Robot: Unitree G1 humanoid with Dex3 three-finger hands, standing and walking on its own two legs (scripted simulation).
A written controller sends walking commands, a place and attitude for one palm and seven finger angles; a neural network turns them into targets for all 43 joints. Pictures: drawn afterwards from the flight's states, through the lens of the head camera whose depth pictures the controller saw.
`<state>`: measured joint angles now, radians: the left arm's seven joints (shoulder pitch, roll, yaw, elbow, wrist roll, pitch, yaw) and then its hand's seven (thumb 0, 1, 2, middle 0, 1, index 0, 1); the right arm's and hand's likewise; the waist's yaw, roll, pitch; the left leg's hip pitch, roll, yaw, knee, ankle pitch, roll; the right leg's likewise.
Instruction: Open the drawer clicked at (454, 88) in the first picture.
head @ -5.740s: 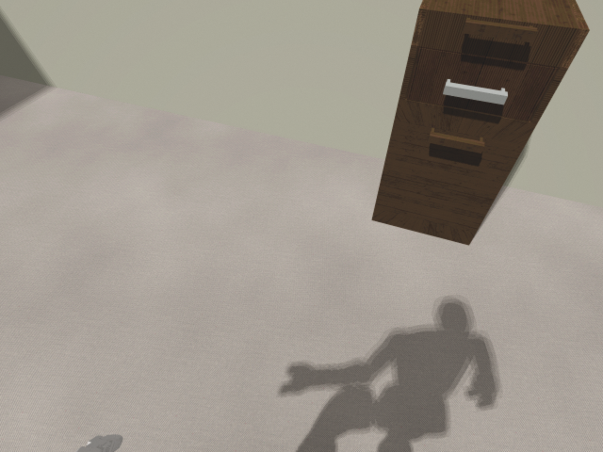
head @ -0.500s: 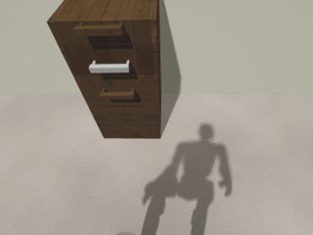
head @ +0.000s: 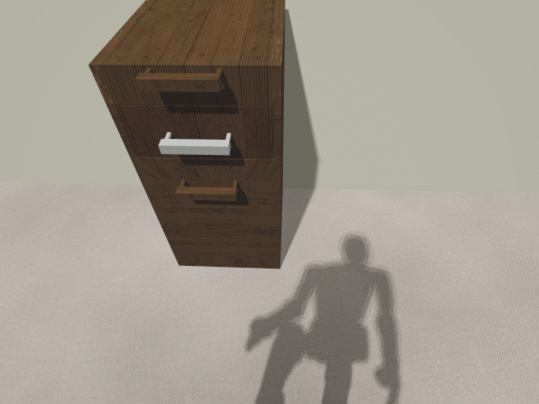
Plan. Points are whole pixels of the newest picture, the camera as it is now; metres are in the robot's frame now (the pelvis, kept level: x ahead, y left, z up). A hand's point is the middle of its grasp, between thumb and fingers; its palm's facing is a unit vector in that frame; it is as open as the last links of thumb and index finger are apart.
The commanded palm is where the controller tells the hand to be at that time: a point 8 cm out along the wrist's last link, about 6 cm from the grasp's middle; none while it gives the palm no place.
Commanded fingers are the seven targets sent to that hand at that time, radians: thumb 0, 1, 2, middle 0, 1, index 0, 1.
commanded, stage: take the last steps up to it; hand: left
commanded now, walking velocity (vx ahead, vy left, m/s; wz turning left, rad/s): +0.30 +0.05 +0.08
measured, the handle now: (196, 141) +0.73 +0.23 -0.06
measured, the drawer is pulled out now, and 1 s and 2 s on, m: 0.00 0.00 0.00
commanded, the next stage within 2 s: come to a stop and stand still in 0.42 s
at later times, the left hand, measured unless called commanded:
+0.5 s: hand out of the picture +0.09 +0.21 -0.18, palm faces +0.11 -0.99 -0.13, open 7.3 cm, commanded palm none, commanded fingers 0.00 0.90 0.90 -0.20 -0.30 -0.20 -0.30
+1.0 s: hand (172, 319) +0.29 +0.21 -0.14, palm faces +0.02 -0.95 -0.30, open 7.3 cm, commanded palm none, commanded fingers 0.00 0.90 0.90 -0.20 -0.30 -0.20 -0.30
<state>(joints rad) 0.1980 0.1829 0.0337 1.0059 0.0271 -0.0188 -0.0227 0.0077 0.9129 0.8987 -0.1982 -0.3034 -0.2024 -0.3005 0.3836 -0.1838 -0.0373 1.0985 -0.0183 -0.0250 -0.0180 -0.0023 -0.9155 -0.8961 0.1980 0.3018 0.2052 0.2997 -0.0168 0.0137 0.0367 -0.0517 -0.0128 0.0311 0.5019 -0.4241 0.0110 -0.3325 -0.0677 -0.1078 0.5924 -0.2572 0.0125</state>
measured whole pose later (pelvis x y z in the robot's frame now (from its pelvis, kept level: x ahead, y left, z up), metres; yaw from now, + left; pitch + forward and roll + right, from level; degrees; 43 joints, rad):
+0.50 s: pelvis +0.15 +0.06 +0.00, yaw +1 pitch -1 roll -1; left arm 0.38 0.15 0.04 1.14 0.02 -0.01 0.01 0.01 0.91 0.90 -0.20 -0.30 -0.20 -0.30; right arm 0.19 -0.16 -0.04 1.01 -0.03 -0.06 0.00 0.00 -0.92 -0.90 0.19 0.30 0.20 0.30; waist 0.03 -0.04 0.05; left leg -0.35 0.06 0.15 0.62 -0.26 0.05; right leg -0.26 -0.08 -0.07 0.95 -0.51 -0.01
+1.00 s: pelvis +0.21 +0.01 +0.01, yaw +0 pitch +0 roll +3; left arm 0.15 0.17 0.03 0.99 0.02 0.01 0.03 0.00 0.91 0.90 -0.20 -0.30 -0.20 -0.30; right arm 0.20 -0.19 -0.08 1.05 -0.01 0.06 -0.03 0.00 -0.91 -0.90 0.20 0.30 0.20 0.30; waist -0.02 0.05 0.10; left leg -0.38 0.01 0.03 0.99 -0.51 -0.03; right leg -0.29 -0.03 -0.09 0.57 -0.28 -0.06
